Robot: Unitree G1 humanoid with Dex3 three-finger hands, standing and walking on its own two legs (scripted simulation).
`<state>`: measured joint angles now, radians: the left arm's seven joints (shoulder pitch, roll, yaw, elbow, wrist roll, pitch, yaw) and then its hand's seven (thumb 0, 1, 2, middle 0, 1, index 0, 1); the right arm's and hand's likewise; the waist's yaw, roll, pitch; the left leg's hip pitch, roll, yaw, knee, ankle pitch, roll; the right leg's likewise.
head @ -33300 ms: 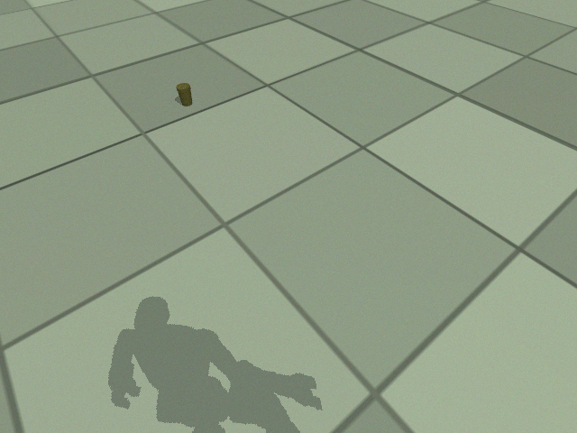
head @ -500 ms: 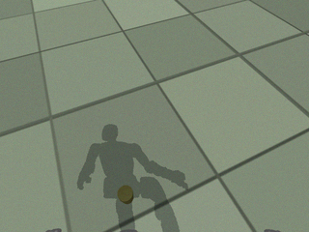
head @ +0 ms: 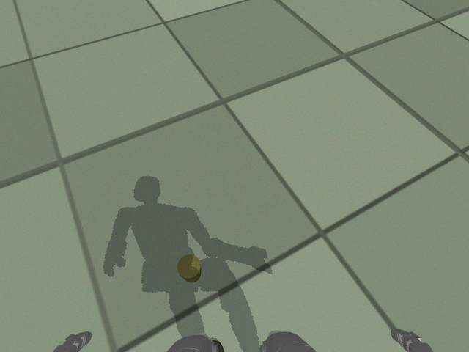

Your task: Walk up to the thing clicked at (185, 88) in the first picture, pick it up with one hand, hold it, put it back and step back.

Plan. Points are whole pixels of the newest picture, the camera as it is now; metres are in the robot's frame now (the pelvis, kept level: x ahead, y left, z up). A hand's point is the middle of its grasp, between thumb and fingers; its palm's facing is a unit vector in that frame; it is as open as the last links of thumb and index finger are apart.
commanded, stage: step back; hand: left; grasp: from the side
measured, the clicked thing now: (190, 270) +0.41 +0.17 -0.70
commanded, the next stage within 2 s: none
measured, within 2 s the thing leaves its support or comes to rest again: neither
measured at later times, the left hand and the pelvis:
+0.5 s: hand out of the picture +0.01 +0.27 -0.15, palm faces +0.03 -0.93 -0.36, open 7.4 cm; pelvis -0.11 +0.01 +0.00, yaw +3 degrees
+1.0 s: hand out of the picture -0.17 +0.23 -0.12, palm faces -0.01 -0.91 -0.41, open 7.4 cm; pelvis -0.25 -0.04 +0.01, yaw -1 degrees
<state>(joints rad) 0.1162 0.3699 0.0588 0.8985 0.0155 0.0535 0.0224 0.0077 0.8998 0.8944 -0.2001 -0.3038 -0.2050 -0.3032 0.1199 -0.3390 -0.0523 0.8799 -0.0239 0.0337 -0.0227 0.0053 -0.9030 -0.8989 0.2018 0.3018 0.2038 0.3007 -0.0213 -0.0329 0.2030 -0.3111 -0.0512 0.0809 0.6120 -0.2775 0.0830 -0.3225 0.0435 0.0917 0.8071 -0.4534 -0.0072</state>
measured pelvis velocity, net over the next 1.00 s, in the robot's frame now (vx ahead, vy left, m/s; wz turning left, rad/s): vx -0.25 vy -0.04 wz -0.01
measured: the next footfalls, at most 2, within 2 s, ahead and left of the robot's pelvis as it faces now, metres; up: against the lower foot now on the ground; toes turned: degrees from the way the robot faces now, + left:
right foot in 0.04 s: +0.02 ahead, -0.11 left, +0.00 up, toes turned +3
left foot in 0.42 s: -0.07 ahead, +0.13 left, +0.00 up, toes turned +0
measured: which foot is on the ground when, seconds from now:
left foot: down 0.00-0.08, up 0.10-0.40, down 0.42-0.84, up 0.86-1.00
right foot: up 0.00-0.02, down 0.04-0.44, up 0.46-0.78, down 0.80-1.00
